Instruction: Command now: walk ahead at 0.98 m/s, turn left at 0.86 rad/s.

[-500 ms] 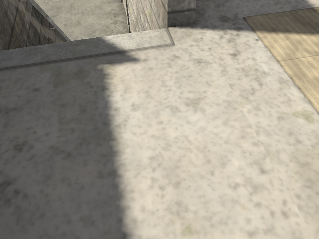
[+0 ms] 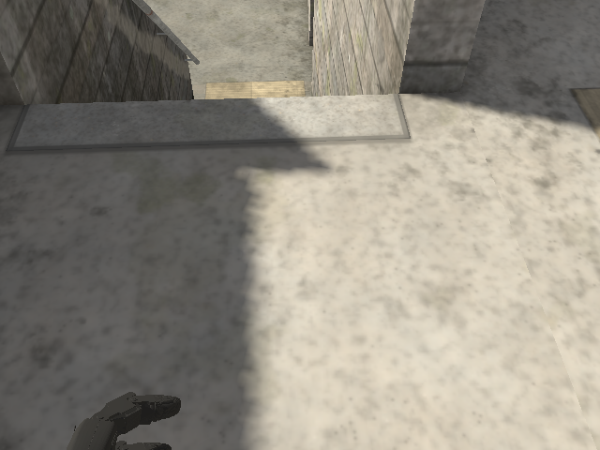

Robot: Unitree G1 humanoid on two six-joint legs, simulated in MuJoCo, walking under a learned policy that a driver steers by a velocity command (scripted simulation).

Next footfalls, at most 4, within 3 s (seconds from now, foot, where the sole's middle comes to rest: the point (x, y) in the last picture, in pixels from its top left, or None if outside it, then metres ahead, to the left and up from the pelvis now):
0.16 right None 0.38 -0.14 -0.77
0.62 left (198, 372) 0.68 0.20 -0.77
1.04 right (164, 265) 1.00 0.30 -0.77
1.52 left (90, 278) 0.98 0.49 -0.77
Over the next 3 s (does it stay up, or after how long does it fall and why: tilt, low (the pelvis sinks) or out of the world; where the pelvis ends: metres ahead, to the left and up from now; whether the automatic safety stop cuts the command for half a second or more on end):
stays up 1.47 0.15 -0.01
